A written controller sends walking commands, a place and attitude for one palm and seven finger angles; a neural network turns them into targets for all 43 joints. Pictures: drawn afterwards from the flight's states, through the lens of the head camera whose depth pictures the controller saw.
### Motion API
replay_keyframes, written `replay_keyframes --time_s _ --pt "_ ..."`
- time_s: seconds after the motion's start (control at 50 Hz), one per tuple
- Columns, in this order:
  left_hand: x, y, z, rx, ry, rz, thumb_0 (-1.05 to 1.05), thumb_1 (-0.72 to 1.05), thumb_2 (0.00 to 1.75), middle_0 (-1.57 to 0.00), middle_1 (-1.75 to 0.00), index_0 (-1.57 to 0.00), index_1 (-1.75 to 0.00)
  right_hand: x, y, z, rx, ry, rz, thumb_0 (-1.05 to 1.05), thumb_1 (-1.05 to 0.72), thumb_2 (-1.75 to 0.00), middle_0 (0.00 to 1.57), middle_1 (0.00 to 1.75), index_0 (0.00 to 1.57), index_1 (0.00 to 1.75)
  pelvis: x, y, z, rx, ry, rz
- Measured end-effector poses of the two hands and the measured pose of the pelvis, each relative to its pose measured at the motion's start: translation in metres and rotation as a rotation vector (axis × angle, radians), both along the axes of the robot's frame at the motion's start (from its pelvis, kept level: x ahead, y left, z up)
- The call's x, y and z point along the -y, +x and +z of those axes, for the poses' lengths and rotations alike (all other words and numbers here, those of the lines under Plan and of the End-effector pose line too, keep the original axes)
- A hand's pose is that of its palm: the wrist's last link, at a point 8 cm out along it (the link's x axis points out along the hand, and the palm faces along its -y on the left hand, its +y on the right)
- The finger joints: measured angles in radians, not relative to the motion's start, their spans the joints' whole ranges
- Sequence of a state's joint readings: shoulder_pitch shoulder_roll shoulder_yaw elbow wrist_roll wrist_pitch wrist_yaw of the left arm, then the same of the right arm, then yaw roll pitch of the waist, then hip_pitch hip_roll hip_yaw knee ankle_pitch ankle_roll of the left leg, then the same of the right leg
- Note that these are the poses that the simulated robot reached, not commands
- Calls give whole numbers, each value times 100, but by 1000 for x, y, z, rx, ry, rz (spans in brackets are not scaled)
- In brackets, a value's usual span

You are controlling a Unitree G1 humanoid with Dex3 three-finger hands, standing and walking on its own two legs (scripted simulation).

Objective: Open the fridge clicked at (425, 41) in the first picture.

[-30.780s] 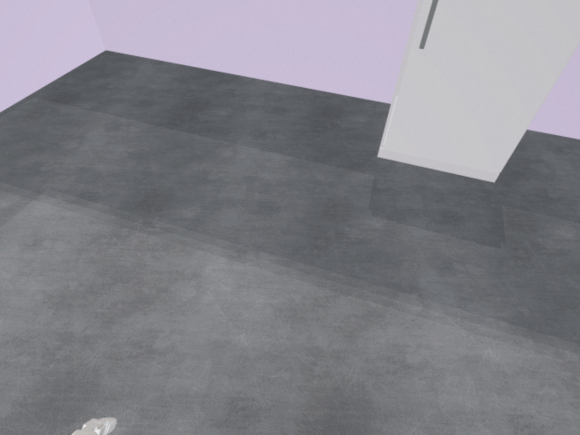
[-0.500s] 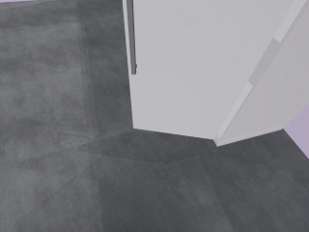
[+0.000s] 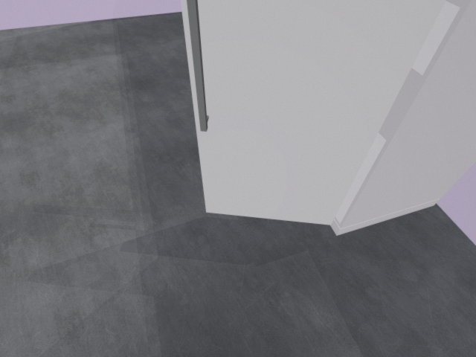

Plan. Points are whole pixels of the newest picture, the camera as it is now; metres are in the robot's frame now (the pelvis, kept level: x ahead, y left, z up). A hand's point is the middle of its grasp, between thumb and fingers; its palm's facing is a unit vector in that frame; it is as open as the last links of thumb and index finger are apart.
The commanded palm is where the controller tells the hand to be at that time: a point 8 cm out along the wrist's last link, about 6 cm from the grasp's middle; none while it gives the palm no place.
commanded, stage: let the arm hang, fingers relaxed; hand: left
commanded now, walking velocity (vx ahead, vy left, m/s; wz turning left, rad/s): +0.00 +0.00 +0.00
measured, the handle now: (200, 69) +0.79 +0.14 +0.07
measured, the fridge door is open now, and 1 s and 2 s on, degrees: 66 66 66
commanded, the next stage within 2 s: look to check the result in 0.08 s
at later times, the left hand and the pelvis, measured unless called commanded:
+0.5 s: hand out of the picture +0.09 +0.23 -0.16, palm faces -0.04 -0.95 -0.32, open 7.3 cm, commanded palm none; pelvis +0.02 -0.01 +0.00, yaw +0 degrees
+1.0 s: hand out of the picture +0.12 +0.22 -0.16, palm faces -0.04 -0.95 -0.31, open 7.3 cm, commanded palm none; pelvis +0.04 -0.02 +0.00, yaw +0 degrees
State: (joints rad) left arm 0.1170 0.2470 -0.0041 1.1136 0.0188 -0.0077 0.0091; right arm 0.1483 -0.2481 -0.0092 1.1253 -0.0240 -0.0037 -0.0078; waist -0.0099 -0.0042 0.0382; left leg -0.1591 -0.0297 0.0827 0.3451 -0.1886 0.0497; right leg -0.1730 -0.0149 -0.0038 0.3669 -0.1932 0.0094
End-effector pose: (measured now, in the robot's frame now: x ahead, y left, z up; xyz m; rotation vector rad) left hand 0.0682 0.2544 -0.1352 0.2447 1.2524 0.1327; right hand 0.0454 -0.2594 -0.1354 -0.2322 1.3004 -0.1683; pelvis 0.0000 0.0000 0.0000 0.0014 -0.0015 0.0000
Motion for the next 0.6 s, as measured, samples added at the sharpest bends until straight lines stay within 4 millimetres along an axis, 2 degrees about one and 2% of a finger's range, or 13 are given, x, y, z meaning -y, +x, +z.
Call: replay_keyframes --time_s 0.36,0.6 --pt "-18 9 5 -42 47 8 0 91 90 -20 -30 -21 -29 22 21 8 -18 -45 6 0 -90 -90 20 30 20 30 5 19 2 -6 -1 2" --pt "-22 29 10 -12 65 2 0 91 90 -20 -30 -20 -29 31 42 12 8 -60 20 0 -90 -90 20 30 20 30 8 28 3 -7 -1 4"
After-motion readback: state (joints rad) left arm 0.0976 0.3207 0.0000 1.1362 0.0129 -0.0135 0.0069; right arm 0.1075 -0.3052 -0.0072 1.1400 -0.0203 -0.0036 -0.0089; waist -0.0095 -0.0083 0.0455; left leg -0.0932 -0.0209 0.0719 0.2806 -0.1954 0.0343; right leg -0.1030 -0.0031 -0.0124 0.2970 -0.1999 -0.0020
